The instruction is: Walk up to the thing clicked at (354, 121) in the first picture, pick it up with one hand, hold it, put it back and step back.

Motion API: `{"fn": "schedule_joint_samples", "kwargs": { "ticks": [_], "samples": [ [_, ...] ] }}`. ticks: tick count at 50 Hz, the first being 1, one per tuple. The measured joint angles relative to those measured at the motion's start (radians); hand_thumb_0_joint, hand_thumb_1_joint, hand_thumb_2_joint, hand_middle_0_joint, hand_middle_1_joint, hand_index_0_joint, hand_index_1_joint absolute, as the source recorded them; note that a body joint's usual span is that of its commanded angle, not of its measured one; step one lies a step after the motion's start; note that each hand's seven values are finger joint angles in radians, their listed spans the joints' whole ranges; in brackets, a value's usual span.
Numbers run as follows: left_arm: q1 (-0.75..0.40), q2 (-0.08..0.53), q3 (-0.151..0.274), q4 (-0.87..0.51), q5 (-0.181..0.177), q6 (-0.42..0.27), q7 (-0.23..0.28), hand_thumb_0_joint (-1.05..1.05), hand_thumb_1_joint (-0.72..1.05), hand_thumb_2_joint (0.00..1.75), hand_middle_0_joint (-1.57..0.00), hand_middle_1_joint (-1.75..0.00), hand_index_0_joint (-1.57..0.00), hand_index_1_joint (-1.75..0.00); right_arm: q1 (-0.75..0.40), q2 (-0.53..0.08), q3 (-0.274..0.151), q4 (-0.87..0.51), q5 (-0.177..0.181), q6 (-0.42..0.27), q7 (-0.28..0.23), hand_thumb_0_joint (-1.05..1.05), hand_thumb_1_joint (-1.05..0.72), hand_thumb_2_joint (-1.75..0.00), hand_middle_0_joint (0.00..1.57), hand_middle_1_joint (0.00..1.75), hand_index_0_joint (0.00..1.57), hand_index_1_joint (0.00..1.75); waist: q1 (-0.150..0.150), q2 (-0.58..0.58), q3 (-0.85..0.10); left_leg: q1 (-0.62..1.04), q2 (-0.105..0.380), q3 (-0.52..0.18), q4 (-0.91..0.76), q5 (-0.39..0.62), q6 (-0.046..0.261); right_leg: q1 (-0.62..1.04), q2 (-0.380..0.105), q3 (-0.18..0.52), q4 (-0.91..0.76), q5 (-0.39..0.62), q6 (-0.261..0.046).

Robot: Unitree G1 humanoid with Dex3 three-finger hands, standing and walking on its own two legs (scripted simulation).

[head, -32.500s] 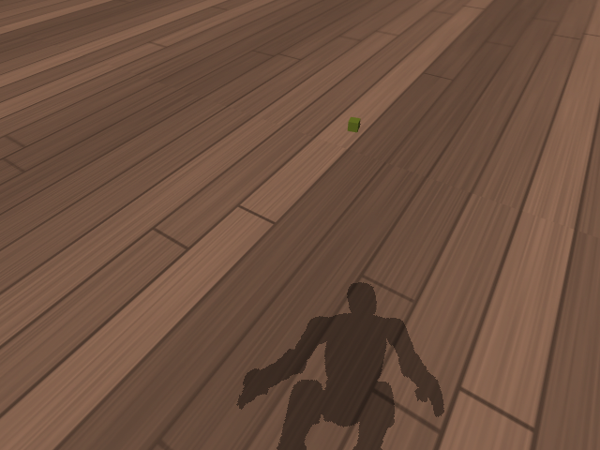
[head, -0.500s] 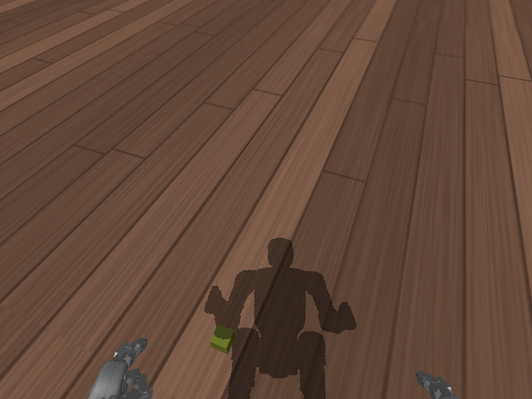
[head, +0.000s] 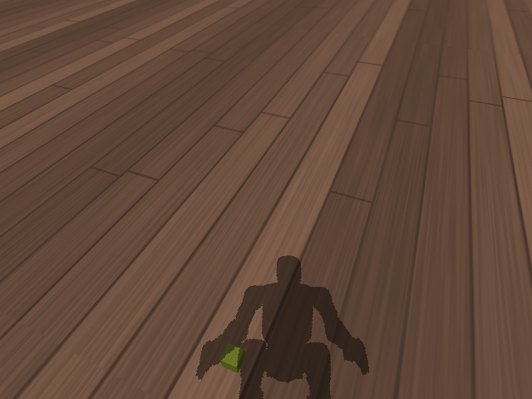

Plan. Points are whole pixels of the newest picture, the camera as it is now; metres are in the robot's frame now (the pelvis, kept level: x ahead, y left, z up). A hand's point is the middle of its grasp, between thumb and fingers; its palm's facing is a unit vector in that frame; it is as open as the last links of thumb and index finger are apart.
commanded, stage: stand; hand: left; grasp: from above
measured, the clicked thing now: (233, 358) +0.46 +0.17 -0.74
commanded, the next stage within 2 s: step back in 1.90 s
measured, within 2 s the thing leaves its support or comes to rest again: neither
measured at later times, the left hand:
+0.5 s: hand out of the picture +0.04 +0.23 -0.16, palm faces +0.03 -0.94 -0.34, open 7.4 cm
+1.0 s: hand out of the picture +0.08 +0.23 -0.15, palm faces +0.02 -0.94 -0.33, open 7.4 cm
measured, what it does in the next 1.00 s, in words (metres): stands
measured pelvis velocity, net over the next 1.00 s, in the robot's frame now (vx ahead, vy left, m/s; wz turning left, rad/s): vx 0.01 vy -0.01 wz -0.01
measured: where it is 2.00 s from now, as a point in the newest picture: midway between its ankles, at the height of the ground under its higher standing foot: outside the picture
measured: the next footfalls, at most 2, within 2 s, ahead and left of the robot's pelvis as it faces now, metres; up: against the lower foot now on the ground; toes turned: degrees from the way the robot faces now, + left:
none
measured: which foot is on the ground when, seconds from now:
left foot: down 0.00-1.00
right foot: down 0.00-1.00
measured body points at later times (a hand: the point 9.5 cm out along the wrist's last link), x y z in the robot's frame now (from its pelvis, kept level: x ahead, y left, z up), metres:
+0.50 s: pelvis +0.00 -0.01 +0.01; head +0.00 -0.02 +0.46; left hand +0.04 +0.28 -0.13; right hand +0.06 -0.30 -0.13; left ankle +0.01 +0.11 -0.74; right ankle +0.00 -0.13 -0.74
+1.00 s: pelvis +0.01 -0.01 +0.01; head +0.02 -0.02 +0.46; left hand +0.08 +0.28 -0.13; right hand +0.08 -0.30 -0.13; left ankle +0.01 +0.11 -0.74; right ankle +0.00 -0.13 -0.74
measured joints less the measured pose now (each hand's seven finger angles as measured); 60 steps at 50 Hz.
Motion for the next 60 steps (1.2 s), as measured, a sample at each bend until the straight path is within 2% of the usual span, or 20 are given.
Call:
{"fn": "schedule_joint_samples", "kwargs": {
  "ticks": [21, 60],
  "samples": [
    [-0.055, 0.028, 0.0, 0.114, -0.002, -0.014, -0.008, 0.01, 0.9, 0.9, -0.21, -0.3, -0.2, -0.3, -0.024, -0.036, 0.001, 0.087, 0.008, 0.01, 0.009, 0.01, -0.9, -0.9, 0.21, 0.3, 0.21, 0.3, -0.013, 0.004, 0.008, 0.051, 0.012, -0.011, -0.113, 0.068, -0.015, 0.05, 0.013, -0.012, -0.107, 0.062, -0.012],
    [-0.12, 0.041, -0.004, 0.12, -0.015, -0.021, -0.018, 0.01, 0.9, 0.9, -0.21, -0.3, -0.2, -0.3, -0.068, -0.052, 0.02, 0.103, 0.014, -0.001, 0.01, 0.01, -0.9, -0.9, 0.21, 0.3, 0.21, 0.3, -0.022, 0.0, 0.006, 0.08, 0.022, 0.0, -0.158, 0.056, -0.021, 0.075, 0.023, -0.001, -0.154, 0.057, -0.017]
  ]
}}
